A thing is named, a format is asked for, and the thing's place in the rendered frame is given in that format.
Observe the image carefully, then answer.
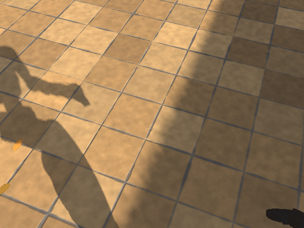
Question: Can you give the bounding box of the right robot hand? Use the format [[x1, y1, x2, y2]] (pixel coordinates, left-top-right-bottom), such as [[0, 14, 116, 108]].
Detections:
[[266, 208, 304, 228]]

